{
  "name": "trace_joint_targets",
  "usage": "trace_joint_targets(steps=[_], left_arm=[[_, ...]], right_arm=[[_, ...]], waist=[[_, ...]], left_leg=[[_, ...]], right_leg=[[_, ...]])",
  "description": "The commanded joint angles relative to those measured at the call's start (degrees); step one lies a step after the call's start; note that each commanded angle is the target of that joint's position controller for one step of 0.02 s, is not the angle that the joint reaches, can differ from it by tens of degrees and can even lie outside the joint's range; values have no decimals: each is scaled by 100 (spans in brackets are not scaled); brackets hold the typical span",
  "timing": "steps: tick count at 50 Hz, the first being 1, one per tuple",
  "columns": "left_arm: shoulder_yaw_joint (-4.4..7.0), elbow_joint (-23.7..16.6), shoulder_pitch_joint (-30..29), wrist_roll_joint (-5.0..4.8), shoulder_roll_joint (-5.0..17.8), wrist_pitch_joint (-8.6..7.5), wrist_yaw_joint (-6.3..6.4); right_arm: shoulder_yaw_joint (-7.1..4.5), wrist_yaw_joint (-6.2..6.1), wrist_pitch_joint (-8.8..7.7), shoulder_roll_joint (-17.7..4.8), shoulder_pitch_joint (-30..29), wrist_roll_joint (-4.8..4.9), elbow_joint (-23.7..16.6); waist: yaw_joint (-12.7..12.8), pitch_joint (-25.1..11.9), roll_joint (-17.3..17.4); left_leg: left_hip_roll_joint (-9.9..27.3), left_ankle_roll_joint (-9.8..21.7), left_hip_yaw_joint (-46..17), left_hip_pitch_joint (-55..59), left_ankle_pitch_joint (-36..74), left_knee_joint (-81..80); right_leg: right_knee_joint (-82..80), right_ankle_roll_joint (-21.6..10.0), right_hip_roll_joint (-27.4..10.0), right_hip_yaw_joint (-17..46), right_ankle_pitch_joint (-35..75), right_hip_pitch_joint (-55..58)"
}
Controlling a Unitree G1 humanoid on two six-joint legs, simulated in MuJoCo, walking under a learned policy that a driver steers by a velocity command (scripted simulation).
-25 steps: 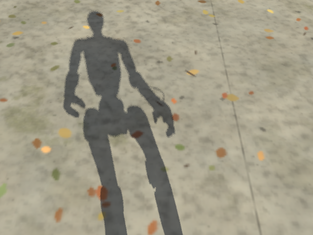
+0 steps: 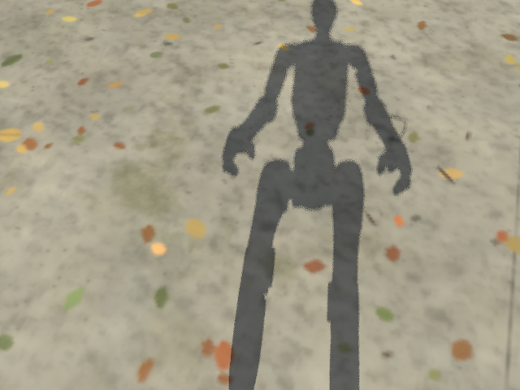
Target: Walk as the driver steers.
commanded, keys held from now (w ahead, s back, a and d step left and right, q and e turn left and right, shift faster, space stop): e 1.00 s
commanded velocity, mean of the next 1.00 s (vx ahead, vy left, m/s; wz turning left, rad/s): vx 0.02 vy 0.00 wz -0.35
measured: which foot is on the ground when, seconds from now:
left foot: up 0.00-0.14, down 0.16-0.44, up 0.46-0.84, down 0.86-1.00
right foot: down 0.00-0.86, up 0.88-1.00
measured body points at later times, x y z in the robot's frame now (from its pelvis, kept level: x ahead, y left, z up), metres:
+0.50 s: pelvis +0.05 +0.01 -0.02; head +0.07 -0.02 +0.43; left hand +0.19 +0.28 -0.11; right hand +0.18 -0.29 -0.12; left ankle +0.04 +0.15 -0.71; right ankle +0.06 -0.09 -0.74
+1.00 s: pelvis +0.05 +0.05 +0.00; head +0.09 +0.05 +0.45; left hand +0.32 +0.25 -0.10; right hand +0.05 -0.27 -0.08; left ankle +0.10 +0.15 -0.74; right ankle -0.01 -0.07 -0.66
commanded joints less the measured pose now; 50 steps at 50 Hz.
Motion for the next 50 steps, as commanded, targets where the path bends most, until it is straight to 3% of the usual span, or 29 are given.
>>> trace_joint_targets(steps=[1, 5, 6, 7, 8, 9, 10, 11, 12, 14, 18, 21, 22, 23, 24, 25, 27, 28, 30, 34, 39, 41, 42, 43, 44, 45, 46, 48, 50], left_arm=[[265, -270, -225, -52, 960, -23, 24], [157, -17, -189, -178, 830, 8, -143], [86, 41, -251, -221, 701, 0, -187], [1, 177, 21, -230, 520, -34, -232], [-92, 172, 257, -56, 322, -72, -295], [-107, 220, 723, -51, 205, -78, -296], [-22, 233, 408, -72, 648, -13, -240], [56, 171, 146, -108, 850, 25, -200], [86, 200, 132, -123, 889, 68, -141], [135, 181, 327, -145, 959, 148, -99], [189, 84, 485, -184, 744, 208, -143], [229, 64, 678, -179, 675, 268, -198], [297, 9, 667, -155, 890, 269, -179], [466, -29, 664, -131, 1500, 261, -114], [475, -38, 1113, -31, 1561, 220, -123], [404, -23, 1280, 59, 1464, 106, -131], [393, -185, 695, -125, 1377, 20, -80], [354, -237, 481, -200, 1256, 53, -18], [327, -281, 353, -212, 1174, 176, 56], [399, -361, 375, -211, 1268, 314, 148], [447, -493, 131, -231, 1314, 417, 85], [438, -554, -78, -312, 1264, 461, 88], [414, -568, -35, -333, 1159, 469, 105], [343, -586, 166, -267, 877, 465, 99], [373, -730, 205, -259, 873, 397, 92], [509, -664, 288, -172, 1303, 338, 83], [599, -511, 423, -234, 1481, 360, 62], [583, -312, 607, -219, 1254, 476, 89], [502, -440, 390, -269, 1014, 502, 48]], right_arm=[[26, 63, -51, -114, 220, -63, -399], [92, 115, -71, -30, 229, -121, -284], [101, 129, -92, 13, 391, -149, -174], [73, 111, -107, -169, 332, -190, -208], [-6, 41, -109, -666, 352, -240, -318], [30, 7, -81, -726, -266, -289, -397], [45, 55, -117, -487, -591, -265, -453], [31, 76, -153, -472, -596, -260, -407], [-13, 69, -181, -587, -550, -253, -361], [-42, 19, -217, -607, -426, -179, -295], [-97, -111, -213, -550, -467, -99, -329], [-133, -154, -210, -497, -798, 0, -357], [-146, -151, -211, -433, -629, -5, -300], [-108, -143, -215, -218, -561, -111, -455], [-46, -170, -217, -140, -1175, -157, -609], [-53, -157, -235, -109, -1212, -112, -628], [-103, -145, -223, -214, -883, -73, -423], [-137, -169, -235, -298, -849, -101, -369], [-117, -144, -267, -168, -709, -79, -305], [-43, -63, -327, -16, -739, -37, -265], [-110, 67, -421, -194, -521, 8, -209], [-146, 120, -486, -183, -185, 0, -99], [-198, 117, -500, -295, -24, -33, -40], [-288, 84, -480, -690, 103, -134, -81], [-353, 94, -444, -1079, -137, -327, -150], [-283, 92, -496, -820, -355, -406, -300], [-184, 58, -515, -485, -729, -334, -375], [-113, 1, -510, -268, -989, -140, -419], [-87, -55, -464, -272, -774, -140, -376]], waist=[[-19, -1118, -771], [-107, -1072, -749], [-259, -1020, -712], [-247, -959, -597], [-57, -1174, 150], [409, -1108, 1007], [192, -838, 842], [94, -588, 816], [33, -484, 876], [33, -358, 968], [11, -543, 827], [164, -575, 487], [100, -551, -32], [-119, -543, -1452], [442, -645, -1926], [488, -1014, -1448], [184, -1030, -626], [117, -1031, -553], [29, -1057, -763], [146, -1079, -896], [152, -934, -1192], [-72, -926, -1143], [-118, -956, -991], [-7, -1047, -55], [179, -707, 1382], [151, -683, 1066], [296, -585, 709], [289, -439, 571], [106, -404, 601]], left_leg=[[150, 79, -50, 755, 322, -771], [-58, 295, 88, 1812, 814, -2508], [-152, 394, 186, 2420, 1405, -3362], [-11, 531, -33, 3012, 1873, -3917], [1020, 804, -1068, 3545, 3069, -3938], [1581, 1397, -1249, 2555, 2426, -3920], [1191, 1412, -970, 1900, 1195, -4046], [858, 1161, -730, 1926, 580, -4051], [801, 1050, -664, 1978, 490, -4053], [1052, 1149, -699, 1964, 1098, -4006], [1554, 1493, -734, 2061, 2358, -3678], [1447, 1270, -316, 1811, 2583, -3130], [1096, 933, 82, 1582, 1950, -2590], [186, 372, 908, 906, 1043, -1459], [-479, 141, 518, -151, -1145, -226], [-381, 198, -175, -492, -1701, 703], [-175, 223, -373, -664, -1000, 945], [-82, 194, -409, -556, -621, 696], [-201, 77, -247, -152, -200, 260], [-331, -15, -223, 330, 96, -1081], [-486, 96, -201, 1086, 249, -2298], [-521, 251, -89, 1663, 937, -3415], [-280, 385, -192, 2154, 1356, -3873], [858, 802, -1231, 2701, 1433, -4208], [1911, 1720, -2661, 2396, 2152, -4510], [2244, 2159, -2786, 2006, 2135, -4554], [1873, 1956, -2134, 1863, 1950, -4478], [1263, 1563, -1209, 2023, 1762, -4350], [1101, 1608, -699, 2174, 2203, -4323]], right_leg=[[-785, -1307, -1533, 971, 1706, 548], [-539, -1134, -1306, 963, 902, 382], [-374, -931, -1156, 918, 521, 119], [-241, -516, -939, 889, 44, -224], [408, -19, -523, 613, -939, -546], [385, 289, -265, 323, -1736, -252], [459, 413, -243, 334, -1320, 189], [566, 419, -121, 262, -894, -55], [709, 403, -78, 238, -698, -224], [1034, 345, -105, 294, -672, -422], [1951, 169, -157, 272, -1420, -656], [1388, -30, -154, 245, -887, -245], [802, -211, -282, 640, 438, 15], [152, -775, -991, 2122, 1512, 308], [-455, -1602, -1676, 3445, 2156, 1048], [-459, -1787, -1911, 3530, 2314, 1480], [-199, -1397, -1587, 2806, 2203, 1510], [-199, -1224, -1438, 2599, 2048, 1414], [-238, -1091, -1090, 2295, 1892, 1161], [-267, -1064, -951, 2377, 1126, 1094], [-300, -1027, -910, 3006, 502, 657], [-91, -804, -711, 3092, 327, 465], [120, -562, -487, 2977, -138, 158], [1145, -212, 3, 2398, -1454, -511], [2416, 127, 875, 1315, -2885, -1577], [3722, 331, 432, 1437, -2902, -1570], [4205, 403, 344, 1424, -2475, -1527], [4658, 618, 276, 1259, -1770, -1744], [4486, 767, 199, 972, -1484, -1822]])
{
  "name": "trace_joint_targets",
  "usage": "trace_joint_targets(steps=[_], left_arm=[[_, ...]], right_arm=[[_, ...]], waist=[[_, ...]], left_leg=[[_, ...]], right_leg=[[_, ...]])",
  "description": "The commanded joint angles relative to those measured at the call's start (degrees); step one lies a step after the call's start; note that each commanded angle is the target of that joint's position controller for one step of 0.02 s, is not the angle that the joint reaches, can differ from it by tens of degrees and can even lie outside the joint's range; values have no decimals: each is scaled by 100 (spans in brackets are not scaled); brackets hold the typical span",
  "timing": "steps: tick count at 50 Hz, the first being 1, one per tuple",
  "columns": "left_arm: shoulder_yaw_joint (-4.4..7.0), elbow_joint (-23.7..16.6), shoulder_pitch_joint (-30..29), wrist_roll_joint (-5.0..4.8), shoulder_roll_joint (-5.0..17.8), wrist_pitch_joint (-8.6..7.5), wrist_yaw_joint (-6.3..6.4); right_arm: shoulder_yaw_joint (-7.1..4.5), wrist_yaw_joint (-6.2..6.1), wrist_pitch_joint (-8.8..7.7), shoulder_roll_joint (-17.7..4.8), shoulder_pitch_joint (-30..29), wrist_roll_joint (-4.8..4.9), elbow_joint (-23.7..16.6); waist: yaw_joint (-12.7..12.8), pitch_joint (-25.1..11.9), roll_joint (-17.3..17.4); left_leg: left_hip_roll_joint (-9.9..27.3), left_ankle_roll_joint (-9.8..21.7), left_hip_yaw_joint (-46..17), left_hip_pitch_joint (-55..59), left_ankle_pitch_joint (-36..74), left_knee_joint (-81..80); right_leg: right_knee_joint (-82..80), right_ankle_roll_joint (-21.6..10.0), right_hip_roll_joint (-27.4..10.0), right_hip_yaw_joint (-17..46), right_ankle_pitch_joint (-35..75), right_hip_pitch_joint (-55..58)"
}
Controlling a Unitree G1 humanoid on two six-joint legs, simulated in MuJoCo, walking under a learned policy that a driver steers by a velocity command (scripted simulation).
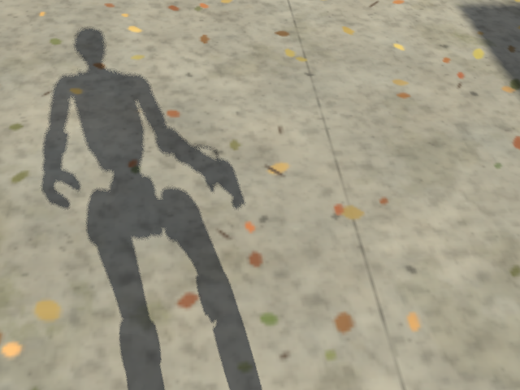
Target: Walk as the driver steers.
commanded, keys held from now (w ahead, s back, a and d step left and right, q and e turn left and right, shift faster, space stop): e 0.08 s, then no key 0.10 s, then q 0.82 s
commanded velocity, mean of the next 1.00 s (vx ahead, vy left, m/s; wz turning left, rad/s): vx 0.00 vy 0.00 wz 0.17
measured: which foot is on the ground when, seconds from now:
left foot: down 0.00-0.26, up 0.28-0.70, down 0.72-1.00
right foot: up 0.00-0.24, down 0.26-0.72, up 0.74-1.00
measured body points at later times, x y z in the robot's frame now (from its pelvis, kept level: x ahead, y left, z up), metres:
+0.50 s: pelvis +0.00 -0.05 -0.01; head +0.02 -0.06 +0.44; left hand +0.20 +0.18 -0.09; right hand +0.09 -0.34 -0.12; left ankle -0.01 +0.07 -0.72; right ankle -0.02 -0.15 -0.74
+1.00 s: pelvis -0.01 +0.01 +0.01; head +0.03 +0.05 +0.45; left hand +0.08 +0.33 -0.11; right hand +0.21 -0.23 -0.07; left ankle -0.01 +0.08 -0.74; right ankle +0.03 -0.16 -0.66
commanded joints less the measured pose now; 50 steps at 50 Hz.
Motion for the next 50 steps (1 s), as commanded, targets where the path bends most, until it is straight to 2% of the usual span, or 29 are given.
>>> trace_joint_targets(steps=[1, 3, 5, 9, 11, 12, 13, 14, 15, 16, 17, 18, 21, 24, 25, 26, 28, 31, 34, 35, 36, 37, 38, 39, 40, 41, 42, 44, 50], left_arm=[[106, -439, -112, -51, 352, -17, -25], [42, -603, -360, -41, 240, -34, -69], [-36, -690, -420, 4, 115, -44, -128], [-49, -678, -204, 24, 159, -37, -175], [-72, -473, 233, 62, 25, -47, -182], [-82, -396, 387, 98, 57, -55, -162], [-67, -388, 593, 150, 343, -73, -89], [-134, -461, 77, 301, 418, -107, -58], [-214, -521, -192, 356, 20, -193, -102], [-235, -455, -409, 363, -3, -254, -119], [-175, -413, -465, 334, 166, -286, -104], [-137, -378, -467, 274, 284, -306, -76], [-87, -268, -248, 217, 359, -260, 27], [-33, -274, -169, 200, 405, -252, 98], [-21, -250, -157, 195, 414, -279, 103], [-12, -239, -248, 176, 399, -302, 94], [5, -264, -581, 149, 385, -323, 61], [35, -258, -794, 143, 433, -269, 27], [73, -160, -712, 30, 566, -208, 19], [69, -104, -678, -30, 539, -196, 19], [41, 57, -304, -15, 376, -211, -7], [-62, -97, -321, 262, 58, -235, -26], [-75, -371, -962, 240, 124, -254, 20], [-8, -344, -1067, 121, 338, -243, 41], [4, -316, -998, 65, 341, -241, 60], [30, -187, -865, 104, 365, -236, 109], [60, -145, -776, 151, 446, -229, 139], [53, -44, -537, 119, 360, -240, 103], [7, -52, -658, 92, 230, -263, 111]], right_arm=[[-154, -102, -51, -756, -375, 9, -500], [-210, -127, 5, -896, -96, -6, -426], [-266, -95, 44, -1057, -79, 23, -403], [-304, 44, 67, -1235, -144, 158, -325], [-205, 83, 61, -1062, -289, 274, -246], [-82, 125, 16, -769, -42, 278, -87], [91, 201, -57, -347, 197, 38, -72], [185, 235, -91, -124, 315, -73, -143], [98, 186, -39, -574, -7, 4, -107], [60, 180, -17, -687, -109, 74, -115], [48, 142, 1, -727, -178, 77, -51], [19, 99, 41, -856, -232, 62, -55], [-6, 92, 101, -947, -48, 148, -58], [-53, 107, 186, -862, -122, 187, -151], [-74, 123, 230, -808, -134, 205, -184], [-95, 130, 279, -770, -71, 223, -175], [-101, 137, 348, -713, 29, 212, -147], [-79, 217, 375, -666, 5, 225, -244], [-111, 320, 386, -711, 147, 247, -342], [-146, 320, 383, -749, 330, 237, -307], [-244, 251, 365, -1008, 470, 182, -299], [-448, 121, 316, -1833, 657, 159, -431], [-392, 191, 172, -1895, 695, -65, -595], [-328, 251, 33, -1682, 606, -78, -606], [-294, 232, -49, -1547, 392, 9, -575], [-265, 192, -52, -1415, 128, 114, -593], [-212, 142, -31, -1297, -66, 186, -630], [-163, 76, 9, -1221, -84, 153, -709], [-206, -1, 101, -1301, 26, 153, -777]], waist=[[-17, -193, 1134], [-224, -352, 1220], [-284, -480, 1259], [-206, -583, 1367], [91, -603, 1228], [154, -645, 966], [-9, -1066, 2], [-318, -971, -1035], [-56, -877, -597], [-151, -667, -594], [-104, -585, -619], [-41, -421, -751], [11, -275, -625], [208, -203, -588], [211, -183, -422], [140, -175, -221], [16, -220, -83], [-7, -414, -238], [-93, -598, -316], [-199, -635, -263], [-179, -637, 253], [-98, -656, 1997], [-418, -964, 1970], [-452, -934, 1125], [-266, -705, 913], [-132, -577, 623], [-32, -531, 696], [53, -689, 836], [-88, -562, 983]], left_leg=[[1318, 1074, -895, 653, 1361, -946], [1490, 1179, -845, 1116, 1588, -875], [1572, 1211, -695, 1086, 1796, -789], [1681, 1232, -591, 850, 2345, -552], [1519, 1005, -507, 530, 2351, -173], [1327, 629, -362, 75, 1883, -2], [884, 55, -7, -619, 425, 657], [575, -361, 114, -877, -1470, 704], [647, -491, -125, -460, -1511, 837], [557, -472, -69, -452, -983, 649], [471, -462, -17, -466, -462, 495], [444, -468, -47, -562, -156, 464], [384, -388, -1, -716, -177, 900], [391, -296, -74, -1448, -1790, 2431], [488, -318, -233, -1730, -2150, 2984], [548, -360, -317, -1851, -2191, 3193], [589, -441, -253, -1672, -1856, 3052], [483, -430, 61, -1045, -1298, 2309], [252, -234, 397, -504, -611, 1219], [90, -92, 511, -72, -54, 592], [74, 140, 146, 503, 972, -28], [1525, 806, -1982, 1494, 3461, -356], [2414, 2042, -3369, 1226, 3774, -617], [2221, 2054, -2970, 1239, 3267, -708], [1899, 1731, -2500, 1125, 2759, -664], [1621, 1427, -2207, 1079, 2378, -636], [1463, 1275, -2039, 979, 2414, -639], [1247, 1239, -1854, 904, 2632, -681], [1060, 1241, -2098, 977, 1635, -757]], right_leg=[[177, 260, -329, -234, 309, -626], [-420, 329, -489, -339, 231, -623], [-1054, 287, -596, -488, 16, -159], [-2270, 50, -433, -840, 1, 806], [-3858, -237, -321, -900, 1057, 1763], [-4707, -396, -410, -694, 1912, 2620], [-4612, -582, -1367, 430, 3564, 3754], [-4336, -1392, -2249, 1032, 3989, 3105], [-4390, -1683, -2056, 786, 3164, 2544], [-4400, -1478, -1750, 462, 2626, 2457], [-4408, -1255, -1517, 253, 2157, 2502], [-4427, -1151, -1509, 206, 2137, 2476], [-4367, -1267, -1737, 172, 2390, 2406], [-4437, -1814, -2396, 573, 2965, 2529], [-4453, -2002, -2645, 657, 3445, 2598], [-4450, -2045, -2682, 553, 3667, 2636], [-4428, -1933, -2509, 118, 3785, 2547], [-4269, -1730, -2271, -479, 3920, 2436], [-3816, -1445, -2228, -792, 3686, 2515], [-3474, -1209, -2121, -994, 3254, 2319], [-2777, -786, -1795, -1348, 2267, 1869], [-937, -145, -1027, -1837, -217, 241], [339, 41, -304, -819, -1865, -493], [816, -6, -459, -354, -1641, -683], [768, -89, -573, -267, -1097, -771], [532, -97, -663, -222, -610, -798], [345, -67, -688, -185, -234, -687], [349, 34, -534, -225, 226, -347], [-955, 253, -409, -108, 507, -276]])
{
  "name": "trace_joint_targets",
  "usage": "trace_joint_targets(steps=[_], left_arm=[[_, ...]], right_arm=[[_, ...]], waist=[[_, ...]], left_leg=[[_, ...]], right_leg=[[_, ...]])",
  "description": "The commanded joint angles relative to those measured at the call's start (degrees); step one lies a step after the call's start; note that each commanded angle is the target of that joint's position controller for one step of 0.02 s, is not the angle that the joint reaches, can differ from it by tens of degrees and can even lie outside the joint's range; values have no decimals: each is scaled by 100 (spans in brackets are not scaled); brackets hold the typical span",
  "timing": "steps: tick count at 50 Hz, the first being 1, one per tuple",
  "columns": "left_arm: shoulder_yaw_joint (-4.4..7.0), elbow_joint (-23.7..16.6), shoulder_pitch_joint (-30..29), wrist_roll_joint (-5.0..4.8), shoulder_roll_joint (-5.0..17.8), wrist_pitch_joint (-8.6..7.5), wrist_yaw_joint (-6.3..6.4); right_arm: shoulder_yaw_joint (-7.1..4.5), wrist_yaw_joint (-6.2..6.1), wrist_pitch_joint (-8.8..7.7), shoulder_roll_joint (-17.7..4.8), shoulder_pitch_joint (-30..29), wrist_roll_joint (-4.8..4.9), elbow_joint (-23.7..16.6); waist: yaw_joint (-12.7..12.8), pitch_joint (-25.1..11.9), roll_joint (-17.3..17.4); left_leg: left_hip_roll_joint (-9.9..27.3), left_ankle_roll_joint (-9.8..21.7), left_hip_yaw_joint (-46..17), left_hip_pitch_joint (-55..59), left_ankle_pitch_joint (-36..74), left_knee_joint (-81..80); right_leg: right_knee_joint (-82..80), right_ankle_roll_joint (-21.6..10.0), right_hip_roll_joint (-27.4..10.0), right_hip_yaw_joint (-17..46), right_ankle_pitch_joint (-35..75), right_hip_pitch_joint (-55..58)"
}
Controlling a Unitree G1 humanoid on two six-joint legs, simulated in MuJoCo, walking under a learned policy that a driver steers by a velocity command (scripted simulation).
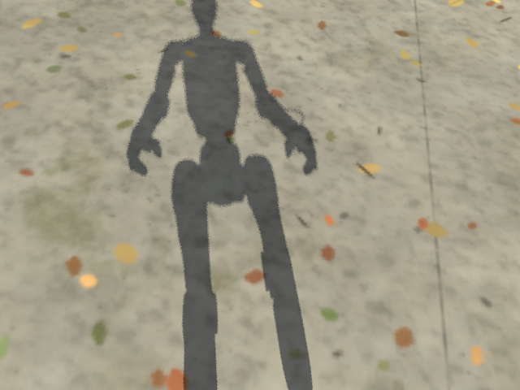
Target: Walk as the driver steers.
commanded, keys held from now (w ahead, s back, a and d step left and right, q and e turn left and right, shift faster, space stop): q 0.18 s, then no key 0.06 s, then e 0.76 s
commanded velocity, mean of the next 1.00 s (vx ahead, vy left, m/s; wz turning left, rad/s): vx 0.00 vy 0.00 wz -0.08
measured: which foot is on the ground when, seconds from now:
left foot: down 0.00-0.94, up 0.96-1.00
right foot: up 0.00-0.28, down 0.30-0.66, up 0.68-0.92, down 0.94-1.00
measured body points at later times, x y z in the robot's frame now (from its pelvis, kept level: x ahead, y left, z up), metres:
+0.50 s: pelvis +0.02 -0.05 -0.01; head +0.04 -0.05 +0.44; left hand +0.13 +0.23 -0.11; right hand +0.22 -0.29 -0.11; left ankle +0.01 +0.08 -0.75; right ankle +0.04 -0.16 -0.75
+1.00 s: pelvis +0.02 -0.08 -0.02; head +0.06 -0.11 +0.42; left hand +0.22 +0.17 -0.10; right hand +0.12 -0.39 -0.13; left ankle +0.00 +0.08 -0.71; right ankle +0.02 -0.18 -0.75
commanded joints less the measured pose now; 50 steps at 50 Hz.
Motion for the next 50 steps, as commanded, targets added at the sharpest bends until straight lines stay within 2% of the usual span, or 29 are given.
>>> trace_joint_targets(steps=[1, 5, 9, 11, 13, 14, 15, 16, 17, 18, 19, 20, 22, 26, 29, 31, 33, 34, 35, 36, 37, 38, 41, 44, 46, 47, 48, 49, 50], left_arm=[[88, -369, -153, -7, 398, -99, 13], [83, -381, -188, -21, 402, -192, -32], [96, -398, -109, -55, 449, -313, -120], [94, -349, 88, -63, 465, -359, -183], [72, -245, 420, -32, 394, -405, -257], [47, -237, 464, 45, 401, -421, -275], [30, -357, 316, 170, 630, -417, -262], [-81, -363, -67, 306, 549, -401, -263], [-194, -424, -260, 270, 178, -434, -280], [-227, -406, -359, 182, 135, -441, -297], [-169, -352, -297, 84, 344, -418, -291], [-130, -331, -162, 3, 511, -405, -268], [-104, -276, 161, -6, 723, -382, -230], [-69, -462, 72, -78, 782, -315, -205], [-8, -592, 153, -137, 798, -207, -158], [1, -707, 142, -147, 731, -137, -144], [-16, -792, 197, -156, 605, -91, -156], [-24, -816, 306, -141, 538, -72, -175], [16, -833, 332, -115, 587, -53, -199], [116, -855, 323, -106, 792, -36, -221], [147, -824, 390, -145, 771, 9, -239], [89, -817, 420, -161, 587, 60, -254], [-47, -970, 214, -135, 303, 95, -338], [-4, -1080, 311, -171, 453, 99, -427], [81, -975, 759, -129, 520, 125, -401], [176, -952, 976, -100, 738, 121, -322], [355, -1118, 1151, -88, 1544, 86, -206], [291, -1243, 1162, 182, 1597, -66, -274], [230, -1206, 1091, 217, 1361, -186, -320]], right_arm=[[-325, -68, -17, -1055, -35, -3, -412], [-358, -49, 32, -1101, -124, -23, -469], [-378, -4, 85, -1116, -271, -3, -536], [-350, 2, 114, -1046, -373, 12, -562], [-277, -23, 151, -896, -522, 59, -563], [-200, -38, 145, -689, -355, 40, -498], [-79, -28, 108, -340, 15, -120, -418], [-100, -27, 69, -375, 263, -152, -396], [-123, -43, 42, -562, 221, -253, -322], [-152, -38, 19, -617, 96, -249, -261], [-135, -40, -8, -498, -80, -261, -191], [-141, -34, -16, -497, -265, -263, -198], [-147, -26, -26, -535, -421, -203, -212], [-213, -81, -86, -584, -247, -172, -148], [-263, -76, -143, -524, -133, -125, -133], [-314, -53, -151, -555, -58, -105, -132], [-381, -55, -125, -713, 76, -137, -130], [-416, -65, -123, -842, 166, -169, -112], [-392, -105, -143, -800, 70, -175, -178], [-341, -133, -166, -727, 48, -167, -237], [-315, -158, -175, -686, -152, -130, -271], [-335, -157, -172, -752, -355, -71, -255], [-407, -155, -68, -945, -404, -77, -203], [-445, -110, 1, -1023, -285, 7, -138], [-417, -73, -26, -950, -284, 131, -85], [-363, -29, -70, -736, 94, 96, 61], [-236, 4, -88, -358, 149, -233, -121], [-224, -47, -112, -454, -513, -205, -361], [-285, -86, -90, -663, -692, -61, -350]], waist=[[-52, -713, 868], [-107, -644, 980], [-109, -799, 1036], [-63, -956, 1060], [149, -1062, 989], [141, -1082, 796], [-142, -1167, -187], [-526, -773, -983], [-420, -726, -945], [-387, -637, -802], [-291, -614, -725], [-139, -568, -749], [-35, -510, -576], [-51, -444, -488], [-4, -654, -226], [9, -726, 30], [7, -699, 630], [12, -693, 1078], [-20, -731, 1473], [-40, -669, 1091], [92, -601, 667], [167, -453, 559], [-10, -522, 864], [-75, -800, 1069], [161, -900, 902], [182, -917, 346], [50, -889, -1491], [419, -1248, -1405], [463, -1142, -743]], left_leg=[[1334, 879, -1647, 1017, 1093, -593], [1244, 906, -2014, 695, 640, -517], [1206, 902, -2444, 716, 1237, -256], [1206, 845, -2511, 830, 1746, -34], [1038, 606, -2336, 697, 1875, 243], [847, 318, -2147, 439, 1286, 354], [318, -54, -1507, 71, -102, 1059], [-239, -386, -911, -280, -1855, 1196], [110, -655, -776, 13, -2035, 1332], [210, -718, -645, 92, -1521, 985], [224, -729, -569, 230, -773, 372], [225, -739, -582, 386, -202, 80], [213, -638, -441, 721, 92, 89], [177, -480, -113, 476, -74, 377], [216, -464, -39, 514, 225, 478], [385, -316, -140, 706, 448, 373], [1018, 133, -707, 1043, 904, -19], [1721, 590, -1317, 1220, 1495, -266], [2474, 1128, -1871, 1208, 2253, -412], [2789, 1394, -1959, 1046, 2746, -447], [2619, 1251, -1563, 910, 2671, -386], [2292, 979, -1054, 828, 2406, -388], [1805, 755, -115, 748, 2530, -319], [1880, 665, 172, 853, 2428, -55], [1793, 355, 463, 570, 1798, 506], [1501, -43, 857, 32, 927, 1270], [781, -703, 1284, -1701, -2181, 3140], [210, -860, 279, -2306, -3142, 4303], [345, -829, -42, -2384, -2834, 4727]], right_leg=[[-609, 96, 1, 148, 107, -390], [-1273, 64, 87, 211, -23, 2], [-1832, -51, 203, 227, -187, 425], [-2243, -135, 178, 148, -94, 713], [-3322, -287, 112, -20, 790, 1419], [-3887, -433, -167, 171, 1686, 1960], [-4146, -771, -1099, 1211, 2627, 2409], [-4050, -1604, -1651, 1910, 3214, 1912], [-4180, -1937, -1765, 2099, 2666, 1526], [-4138, -1721, -1394, 1806, 2121, 1596], [-4023, -1405, -1012, 1522, 1666, 1702], [-3961, -1230, -851, 1435, 1542, 1710], [-3973, -1053, -705, 1403, 1303, 1417], [-3739, -1164, -606, 1605, 1339, 1358], [-3318, -1240, -465, 1696, 1915, 1374], [-2983, -1117, -249, 1544, 1821, 1105], [-2218, -798, 140, 984, 1186, 480], [-1579, -593, 364, 529, 481, 92], [-445, -440, 333, 194, -1327, -217], [675, -303, 120, 158, -1798, -435], [972, -240, -57, 201, -1615, -447], [604, -190, -196, 120, -1254, -462], [-393, -95, -276, -384, -656, 83], [-1533, -216, -155, -719, -291, 728], [-2715, -452, 118, -976, 658, 1528], [-3316, -667, 87, -566, 1498, 2236], [-3532, -1365, -1489, 1773, 3989, 3215], [-3713, -2597, -2349, 3036, 4357, 2775], [-3839, -2620, -2136, 2664, 3694, 2649]])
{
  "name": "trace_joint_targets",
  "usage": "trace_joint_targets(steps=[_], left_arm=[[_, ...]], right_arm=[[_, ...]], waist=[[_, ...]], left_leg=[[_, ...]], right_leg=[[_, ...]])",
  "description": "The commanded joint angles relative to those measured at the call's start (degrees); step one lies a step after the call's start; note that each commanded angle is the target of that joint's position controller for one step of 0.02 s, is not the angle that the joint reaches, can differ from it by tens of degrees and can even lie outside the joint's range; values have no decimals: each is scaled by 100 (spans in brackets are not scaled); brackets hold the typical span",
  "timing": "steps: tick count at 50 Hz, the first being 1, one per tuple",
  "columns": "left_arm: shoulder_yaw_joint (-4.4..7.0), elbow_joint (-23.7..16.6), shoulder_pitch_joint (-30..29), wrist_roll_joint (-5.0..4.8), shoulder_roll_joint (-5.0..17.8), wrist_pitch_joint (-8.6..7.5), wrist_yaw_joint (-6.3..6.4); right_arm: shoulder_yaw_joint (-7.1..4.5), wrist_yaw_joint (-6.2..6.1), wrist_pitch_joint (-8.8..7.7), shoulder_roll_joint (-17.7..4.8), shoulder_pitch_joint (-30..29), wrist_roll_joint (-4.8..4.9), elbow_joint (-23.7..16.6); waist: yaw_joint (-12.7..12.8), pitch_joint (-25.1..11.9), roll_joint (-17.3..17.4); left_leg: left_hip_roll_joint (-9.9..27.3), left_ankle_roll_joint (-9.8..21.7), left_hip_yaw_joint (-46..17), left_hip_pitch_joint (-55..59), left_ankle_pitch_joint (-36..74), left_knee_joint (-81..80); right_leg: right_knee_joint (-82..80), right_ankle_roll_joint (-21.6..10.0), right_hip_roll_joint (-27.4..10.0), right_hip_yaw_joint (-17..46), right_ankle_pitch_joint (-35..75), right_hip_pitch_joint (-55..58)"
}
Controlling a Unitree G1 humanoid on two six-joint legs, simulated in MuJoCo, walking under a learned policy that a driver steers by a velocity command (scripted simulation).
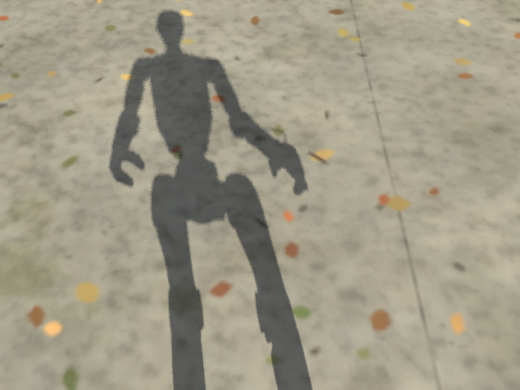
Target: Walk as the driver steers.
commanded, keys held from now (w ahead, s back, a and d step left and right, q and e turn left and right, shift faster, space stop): e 0.08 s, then w+e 0.14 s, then w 0.04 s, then w+q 0.74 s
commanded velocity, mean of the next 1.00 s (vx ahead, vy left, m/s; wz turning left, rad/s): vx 0.34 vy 0.00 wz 0.05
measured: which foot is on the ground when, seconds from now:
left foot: up 0.00-0.42, down 0.44-0.86, up 0.88-1.00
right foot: down 0.00-0.44, up 0.46-0.84, down 0.86-1.00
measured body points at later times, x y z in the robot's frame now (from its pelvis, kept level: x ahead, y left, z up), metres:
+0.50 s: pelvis +0.08 +0.02 +0.01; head +0.09 +0.03 +0.46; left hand +0.24 +0.27 -0.10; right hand +0.18 -0.27 -0.08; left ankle +0.09 +0.12 -0.72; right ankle +0.01 -0.09 -0.70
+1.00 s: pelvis +0.32 -0.04 +0.01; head +0.35 -0.04 +0.46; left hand +0.46 +0.24 -0.07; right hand +0.42 -0.32 -0.10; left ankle +0.22 +0.09 -0.63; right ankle +0.36 -0.14 -0.72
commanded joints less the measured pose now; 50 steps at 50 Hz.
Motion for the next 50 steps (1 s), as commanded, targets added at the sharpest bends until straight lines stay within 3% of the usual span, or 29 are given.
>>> trace_joint_targets(steps=[1, 2, 3, 4, 6, 9, 13, 17, 19, 21, 22, 23, 24, 25, 26, 28, 30, 34, 37, 39, 41, 42, 43, 44, 45, 46, 47, 48, 50], left_arm=[[331, -378, 285, 97, 1248, -305, 38], [292, -380, 74, -16, 1090, -288, 87], [242, -392, -110, -89, 1007, -251, 136], [210, -404, -155, -80, 969, -215, 178], [189, -357, 40, -88, 873, -194, 246], [201, -308, 270, -110, 907, -225, 286], [229, -228, 399, -97, 990, -273, 279], [150, -83, 546, -68, 930, -336, 169], [113, -44, 503, -71, 908, -352, 116], [35, -16, 496, -26, 727, -379, 88], [-42, -44, 415, 11, 513, -417, 83], [-138, -180, 285, 43, 182, -487, 74], [-63, -462, 53, -65, 418, -608, 121], [41, -474, -145, -153, 792, -698, 148], [54, -425, -178, -176, 798, -772, 109], [34, -394, -339, -31, 662, -875, 40], [5, -405, -493, 56, 472, -920, -20], [-142, -441, -1059, 19, 52, -924, -89], [-93, -472, -1343, -71, 188, -926, -108], [-8, -459, -1248, -120, 383, -932, -84], [106, -364, -814, -142, 593, -945, -29], [204, -236, -285, -117, 747, -945, 28], [297, -131, 569, -51, 977, -936, 91], [387, -3, 1257, 85, 1439, -866, 111], [315, 49, 1193, 63, 1154, -839, 40], [201, 14, 814, 6, 696, -822, 51], [155, 39, 580, -14, 516, -797, 66], [121, 110, 404, 19, 394, -787, 61], [97, 205, 207, 79, 286, -828, 73]], right_arm=[[-145, -73, -88, -650, -412, 46, -593], [-172, -126, -70, -668, -322, -8, -466], [-189, -145, -54, -697, -276, -40, -442], [-184, -119, -60, -649, -215, -34, -399], [-141, -34, -101, -520, -71, 16, -331], [-90, 49, -214, -444, -481, 70, -432], [-56, 167, -440, -427, -596, 101, -398], [24, 280, -594, -363, -524, 158, -330], [48, 308, -651, -345, -334, 193, -269], [41, 300, -688, -369, 142, 190, -93], [28, 274, -706, -462, 526, 182, -7], [-23, 241, -717, -815, 949, 132, 54], [-200, 314, -700, -1354, 1393, 71, 180], [-127, 350, -721, -1062, 1473, 101, 174], [-59, 333, -731, -848, 1391, 98, 127], [-27, 271, -676, -739, 1326, 89, 49], [24, 189, -576, -621, 1360, 118, 59], [-8, 29, -421, -719, 1421, 151, 149], [-64, 0, -364, -856, 1607, 199, 224], [-99, -13, -360, -908, 1553, 248, 229], [-117, -6, -353, -882, 1392, 245, 197], [-88, 14, -356, -768, 1330, 211, 158], [4, 48, -364, -488, 1255, 113, 28], [182, 28, -402, 138, 1796, 134, -151], [151, 27, -431, -184, 2135, 295, -151], [20, 37, -403, -628, 1731, 355, -81], [4, 48, -379, -696, 1295, 289, -117], [1, 61, -376, -615, 1068, 210, -156], [-5, 121, -312, -452, 969, 214, -199]], waist=[[253, -866, -899], [152, -778, -654], [57, -726, -728], [-2, -788, -823], [12, -1023, -838], [217, -677, -1038], [325, -544, -1088], [425, -393, -1068], [279, -302, -962], [34, -370, -837], [-127, -436, -661], [-190, -470, 224], [-274, -265, 1309], [-383, 64, 906], [-321, 142, 667], [-316, 37, 370], [-272, -99, 398], [-392, -122, 493], [-454, -127, 552], [-301, -136, 624], [23, -278, 674], [317, -607, 603], [720, -1386, 307], [608, -2380, -1289], [411, -2306, -2050], [422, -1351, -1341], [406, -786, -857], [304, -499, -641], [119, -293, -848]], left_leg=[[-263, -1, -648, -1759, -294, 1896], [-174, -14, -684, -1738, 151, 1684], [-174, -60, -693, -1555, 472, 1511], [-277, -112, -635, -1307, 709, 1530], [-336, -135, -558, -1208, 1139, 1015], [-403, -111, -582, -1267, 1267, -173], [-444, -13, -557, -837, 1260, -1239], [-363, 207, -263, -166, 1432, -1763], [-398, 431, -132, 332, 1654, -2217], [-469, 623, -138, 1117, 1653, -2535], [-178, 779, -583, 1576, 1428, -2685], [635, 1200, -1980, 2129, 627, -3324], [1560, 2043, -4085, 2490, -410, -4045], [1722, 2225, -4568, 2511, -686, -4202], [1500, 2076, -4121, 2585, -410, -4147], [1067, 1846, -3291, 2739, 865, -4079], [710, 1691, -2632, 2493, 1993, -4090], [295, 1514, -1867, 1619, 2980, -3991], [386, 1413, -2040, 1241, 2900, -3876], [545, 1281, -2319, 1268, 2823, -3757], [553, 1114, -2374, 1278, 3327, -3336], [286, 954, -2188, 1158, 3827, -2669], [-26, 777, -1958, 599, 3368, -1317], [-851, 429, -1270, -1086, 826, 712], [-654, 356, -1231, -1924, -262, 1770], [-314, 340, -1180, -2245, 273, 2147], [-95, 330, -959, -2162, 723, 2093], [56, 327, -908, -2001, 1022, 1899], [265, 329, -847, -1650, 1340, 1650]], right_leg=[[-1691, -1468, -1887, 2666, 2996, 1567], [-1667, -1182, -1616, 2398, 2574, 1515], [-1668, -1061, -1440, 2205, 2615, 1327], [-1680, -1027, -1290, 2074, 2770, 1184], [-1916, -1030, -1078, 2051, 1213, 1329], [-2345, -1079, -1053, 2536, -850, 1321], [-2315, -1078, -1067, 2678, -1010, 1212], [-2305, -1052, -1145, 2600, -1136, 810], [-2198, -967, -1130, 2489, -1300, 520], [-1859, -772, -940, 2226, -1378, 165], [-1324, -580, -755, 1926, -1218, -143], [83, -214, -169, 1043, -806, -894], [1425, 86, 260, 294, -1210, -2154], [2182, 130, 40, 562, -1446, -2804], [2438, 105, -146, 685, -926, -2992], [2288, 171, -286, 568, -171, -3070], [1682, 336, -286, 409, 225, -2595], [192, 638, 28, 104, 1058, -1453], [-469, 659, 178, 173, 1611, -700], [-721, 561, 113, 362, 1647, -306], [-972, 351, 64, 348, 1472, 375], [-1172, 189, 7, 297, 1462, 1167], [-1034, -137, -640, 839, 1164, 2541], [-1345, -850, -2090, 3129, -72, 4416], [-2073, -1171, -2562, 4725, -1164, 4178], [-2189, -1009, -2350, 3962, -1389, 3406], [-2189, -873, -2087, 2968, -635, 2700], [-2309, -803, -1818, 2359, 69, 2150], [-2591, -746, -1531, 1515, 834, 1545]])
Velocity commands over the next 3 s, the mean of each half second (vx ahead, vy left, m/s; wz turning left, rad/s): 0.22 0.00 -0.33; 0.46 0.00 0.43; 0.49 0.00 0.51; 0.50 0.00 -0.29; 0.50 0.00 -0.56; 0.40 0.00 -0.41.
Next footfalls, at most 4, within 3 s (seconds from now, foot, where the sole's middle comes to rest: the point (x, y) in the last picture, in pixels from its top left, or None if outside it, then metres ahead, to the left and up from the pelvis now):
0.44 left None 0.13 0.11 -0.76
0.86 right None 0.40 -0.14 -0.76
1.36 left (220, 312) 0.64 0.18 -0.76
1.90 right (260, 201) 1.00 0.07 -0.76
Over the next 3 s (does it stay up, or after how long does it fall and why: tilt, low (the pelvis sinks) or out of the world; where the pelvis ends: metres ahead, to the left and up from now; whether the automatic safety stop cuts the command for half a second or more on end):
stays up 1.37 0.10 0.00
